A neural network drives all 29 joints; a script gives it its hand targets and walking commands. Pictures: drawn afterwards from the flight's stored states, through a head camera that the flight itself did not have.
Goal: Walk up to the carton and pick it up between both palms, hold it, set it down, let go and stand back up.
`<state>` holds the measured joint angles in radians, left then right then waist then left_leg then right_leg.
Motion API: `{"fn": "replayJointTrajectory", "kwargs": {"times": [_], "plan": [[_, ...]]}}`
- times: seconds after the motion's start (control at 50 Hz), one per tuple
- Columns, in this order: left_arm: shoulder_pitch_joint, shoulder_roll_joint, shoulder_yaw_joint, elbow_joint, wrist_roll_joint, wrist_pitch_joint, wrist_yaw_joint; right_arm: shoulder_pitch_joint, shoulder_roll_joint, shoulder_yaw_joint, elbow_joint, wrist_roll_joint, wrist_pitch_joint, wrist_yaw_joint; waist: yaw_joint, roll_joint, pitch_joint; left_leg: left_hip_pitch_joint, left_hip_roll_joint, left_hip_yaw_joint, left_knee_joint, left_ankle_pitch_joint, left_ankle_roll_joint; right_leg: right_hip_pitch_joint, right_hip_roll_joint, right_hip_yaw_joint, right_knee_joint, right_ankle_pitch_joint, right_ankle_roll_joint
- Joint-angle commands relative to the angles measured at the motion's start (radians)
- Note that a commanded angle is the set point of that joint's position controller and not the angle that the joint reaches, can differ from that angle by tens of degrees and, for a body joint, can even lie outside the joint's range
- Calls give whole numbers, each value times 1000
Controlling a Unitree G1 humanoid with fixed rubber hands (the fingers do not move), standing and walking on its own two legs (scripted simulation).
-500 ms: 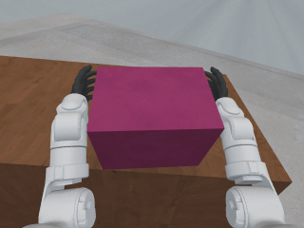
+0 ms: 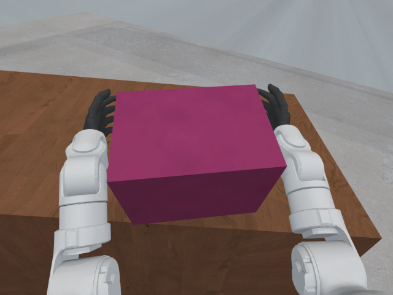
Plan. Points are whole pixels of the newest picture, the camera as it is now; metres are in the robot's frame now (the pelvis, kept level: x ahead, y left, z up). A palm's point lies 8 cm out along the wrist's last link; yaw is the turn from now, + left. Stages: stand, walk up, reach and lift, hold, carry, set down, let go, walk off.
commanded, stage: set down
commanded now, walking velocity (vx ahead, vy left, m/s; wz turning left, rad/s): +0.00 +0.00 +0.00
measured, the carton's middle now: (192, 157) +0.32 +0.00 +0.16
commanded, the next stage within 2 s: none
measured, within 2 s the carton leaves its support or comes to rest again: neither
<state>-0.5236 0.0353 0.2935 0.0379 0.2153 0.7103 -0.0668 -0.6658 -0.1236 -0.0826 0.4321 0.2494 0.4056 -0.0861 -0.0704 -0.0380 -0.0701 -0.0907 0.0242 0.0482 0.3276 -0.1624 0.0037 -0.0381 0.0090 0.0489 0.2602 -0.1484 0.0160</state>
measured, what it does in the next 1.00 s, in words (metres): stands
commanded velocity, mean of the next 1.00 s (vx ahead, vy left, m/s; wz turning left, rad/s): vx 0.00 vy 0.00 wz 0.00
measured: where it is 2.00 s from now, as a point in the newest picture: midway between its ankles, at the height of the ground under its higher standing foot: outside the picture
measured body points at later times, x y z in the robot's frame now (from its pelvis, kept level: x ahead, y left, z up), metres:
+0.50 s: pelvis +0.00 +0.00 +0.00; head -0.04 +0.02 +0.45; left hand +0.40 +0.16 +0.22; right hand +0.40 -0.19 +0.23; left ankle +0.01 +0.11 -0.75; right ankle +0.00 -0.13 -0.75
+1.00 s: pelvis +0.02 +0.00 +0.00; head +0.00 +0.02 +0.45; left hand +0.41 +0.17 +0.15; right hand +0.41 -0.18 +0.17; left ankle +0.01 +0.11 -0.75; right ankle +0.00 -0.13 -0.75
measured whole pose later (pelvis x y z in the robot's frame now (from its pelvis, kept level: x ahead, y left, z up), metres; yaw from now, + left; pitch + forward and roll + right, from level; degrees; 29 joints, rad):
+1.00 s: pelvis +0.02 +0.00 +0.00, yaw +0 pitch -4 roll +0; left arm -0.59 0.04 0.30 0.34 0.19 0.45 -0.07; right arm -0.62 -0.11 -0.13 0.59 0.06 0.13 -0.03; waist -0.04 -0.05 0.00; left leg -0.05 0.02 0.05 0.30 -0.19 0.00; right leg -0.01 0.01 0.05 0.26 -0.18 0.01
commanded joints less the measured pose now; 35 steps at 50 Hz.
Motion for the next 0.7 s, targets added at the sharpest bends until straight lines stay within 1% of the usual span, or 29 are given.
{"fn": "replayJointTrajectory", "kwargs": {"times": [0.0,0.02,0.04,0.06,0.08,0.1,0.14,0.16,0.18,0.2,0.24,0.26,0.28,0.3,0.32,0.38,0.4,0.42,0.44,0.46,0.48,0.5,0.52,0.54,0.58,0.6,0.62,0.66,0.68], "plan": [[-523,-390,-465,-81,-167,-12,-145,-518,434,344,-234,85,2,94,-26,0,-208,153,-56,-22,-78,227,-10,70,40,-76,-28,187,12],[-591,-395,-453,-73,-156,-30,-156,-502,393,280,-176,46,-1,98,-57,61,-166,137,-47,-11,-79,169,-27,44,27,-67,-20,136,-1],[-608,-395,-474,-96,-158,-33,-152,-524,386,285,-226,53,-9,102,-49,82,-180,165,-39,-19,-81,198,-39,27,34,-74,-26,117,-6],[-593,-403,-450,-38,-166,-23,-160,-572,417,280,-190,47,-5,101,-40,13,-155,111,-45,2,-80,156,-18,43,28,-72,-30,116,-4],[-652,-381,-406,-12,-153,-38,-162,-601,392,244,-198,25,-8,111,-27,37,-125,60,-47,7,-114,28,-10,28,22,-68,-31,38,-4],[-676,-375,-373,5,-132,-46,-160,-637,426,248,-179,27,-22,122,12,17,-165,44,-54,11,-117,-1,-3,33,27,-65,-28,17,-2],[-739,-374,-369,26,-122,-70,-154,-666,419,190,-100,-22,-47,143,-8,61,-162,27,-38,6,-149,-85,-4,-21,20,-70,-29,-59,-17],[-756,-379,-351,44,-118,-90,-159,-684,408,164,-99,-43,-71,158,9,97,-150,-9,-29,6,-158,-125,-7,-7,19,-78,-11,-78,-13],[-795,-377,-355,33,-126,-106,-156,-716,414,146,-106,-63,-88,163,9,65,-189,-1,-36,2,-155,-151,0,-9,18,-73,-27,-101,-20],[-818,-397,-345,82,-133,-138,-151,-790,415,90,-125,-118,-139,179,9,71,-229,-16,-32,6,-151,-187,-7,-38,10,-77,-14,-140,-26],[-809,-392,-301,137,-98,-178,-139,-756,419,50,-7,-161,-178,206,38,98,-204,-52,-7,-1,-190,-234,-2,-19,20,-91,-2,-153,-22],[-823,-402,-308,126,-82,-216,-126,-769,451,42,-32,-190,-229,220,46,105,-249,-27,-14,-8,-170,-196,-3,-23,15,-95,15,-103,-22],[-785,-398,-270,171,-56,-223,-129,-696,433,26,73,-202,-231,231,52,100,-158,-57,-11,0,-195,-222,-2,-30,16,-99,-1,-132,-17],[-765,-400,-256,221,-46,-228,-129,-720,431,11,79,-223,-248,240,61,107,-161,-51,-11,11,-194,-216,3,-16,13,-95,1,-131,-18],[-660,-400,-211,309,-16,-232,-129,-696,431,17,91,-228,-262,245,99,74,-125,-38,-26,16,-180,-194,11,-36,6,-94,-24,-153,-15],[-556,-361,-144,355,60,-225,-158,-573,444,51,203,-252,-260,251,122,22,-57,-12,-38,47,-185,-89,32,25,4,-98,-45,-111,1],[-551,-344,-164,339,44,-223,-159,-562,423,43,210,-245,-261,246,101,35,-78,16,-26,47,-176,-77,24,22,9,-100,-36,-96,1],[-540,-346,-159,304,47,-232,-159,-537,433,79,197,-240,-267,242,129,25,-64,29,-38,61,-177,-14,16,19,8,-106,-41,-39,15],[-535,-357,-171,303,33,-226,-159,-543,408,86,172,-228,-276,234,97,33,-106,82,-28,43,-165,26,11,26,12,-112,-41,-1,9],[-523,-374,-198,258,19,-242,-157,-530,442,124,161,-193,-303,223,102,48,-146,105,-40,50,-142,114,5,65,9,-104,-34,71,17],[-557,-370,-221,182,-1,-262,-148,-539,449,153,121,-187,-323,213,97,12,-210,171,-40,47,-105,241,-6,80,20,-120,-18,177,25],[-485,-384,-241,196,-6,-255,-140,-553,429,165,91,-169,-338,199,98,35,-228,204,-37,36,-79,339,-21,87,27,-123,-18,244,22],[-539,-408,-284,127,-42,-283,-128,-561,457,213,20,-142,-368,191,93,36,-327,237,-50,40,-51,413,-31,126,31,-129,8,343,20],[-579,-404,-319,98,-75,-308,-113,-559,466,241,-1,-153,-375,176,79,0,-334,264,-51,24,-19,466,-34,138,31,-124,23,430,32],[-610,-470,-462,-46,-160,-356,-89,-639,527,363,-195,-107,-432,155,68,24,-542,282,-61,-1,36,606,-50,201,30,-125,69,602,36],[-640,-519,-539,-80,-205,-391,-66,-629,538,373,-230,-102,-461,149,38,55,-641,325,-50,-17,75,689,-74,167,40,-135,69,618,38],[-650,-543,-604,-126,-225,-411,-46,-613,557,408,-260,-102,-475,146,48,86,-675,355,-47,-24,96,758,-89,129,46,-131,74,628,26],[-610,-540,-638,-129,-234,-430,-28,-538,550,411,-277,-102,-483,127,27,59,-672,382,-42,-22,110,779,-103,117,55,-137,67,621,21],[-583,-559,-693,-145,-255,-445,-13,-534,553,422,-328,-104,-501,119,4,76,-712,393,-47,-34,129,788,-113,92,58,-135,56,605,14]]}}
